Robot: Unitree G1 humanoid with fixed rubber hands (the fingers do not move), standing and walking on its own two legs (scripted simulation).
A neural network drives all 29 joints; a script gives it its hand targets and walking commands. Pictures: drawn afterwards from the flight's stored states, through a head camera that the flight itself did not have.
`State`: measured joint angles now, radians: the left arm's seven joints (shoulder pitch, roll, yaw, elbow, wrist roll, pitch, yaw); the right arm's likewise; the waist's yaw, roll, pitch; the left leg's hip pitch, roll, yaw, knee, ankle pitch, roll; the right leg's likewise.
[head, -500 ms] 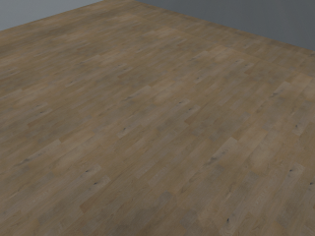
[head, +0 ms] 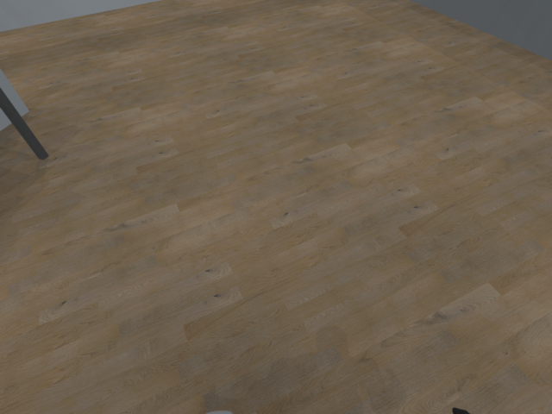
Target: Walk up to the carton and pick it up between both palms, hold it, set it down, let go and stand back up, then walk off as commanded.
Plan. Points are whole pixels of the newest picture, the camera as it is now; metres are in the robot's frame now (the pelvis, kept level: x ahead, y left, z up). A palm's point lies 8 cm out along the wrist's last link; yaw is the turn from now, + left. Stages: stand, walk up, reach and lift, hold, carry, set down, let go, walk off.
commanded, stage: walk up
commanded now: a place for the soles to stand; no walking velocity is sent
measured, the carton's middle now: out of the picture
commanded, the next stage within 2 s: none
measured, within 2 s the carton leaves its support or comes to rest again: neither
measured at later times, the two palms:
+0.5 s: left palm (40, 336) +0.28 +0.41 -0.08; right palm (383, 317) +0.32 -0.19 -0.15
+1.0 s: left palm (5, 323) +0.32 +0.52 -0.12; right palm (291, 207) +0.57 -0.03 -0.11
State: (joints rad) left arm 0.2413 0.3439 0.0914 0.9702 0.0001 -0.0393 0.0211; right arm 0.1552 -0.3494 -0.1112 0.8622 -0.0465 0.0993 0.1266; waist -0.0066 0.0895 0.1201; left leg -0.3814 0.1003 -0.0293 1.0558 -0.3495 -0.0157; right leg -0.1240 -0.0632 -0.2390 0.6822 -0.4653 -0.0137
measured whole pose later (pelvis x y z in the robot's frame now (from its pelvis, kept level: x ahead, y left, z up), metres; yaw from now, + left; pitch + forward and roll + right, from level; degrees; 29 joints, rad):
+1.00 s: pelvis +0.37 +0.21 -0.01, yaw +25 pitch -2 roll -2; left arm 0.20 0.34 0.07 0.92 0.00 -0.09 0.00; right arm 0.20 -0.35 -0.11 0.87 -0.03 0.03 0.08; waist -0.01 0.02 0.08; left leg -0.39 0.09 -0.03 0.84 -0.42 -0.04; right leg -0.25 -0.16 -0.19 1.09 -0.51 0.03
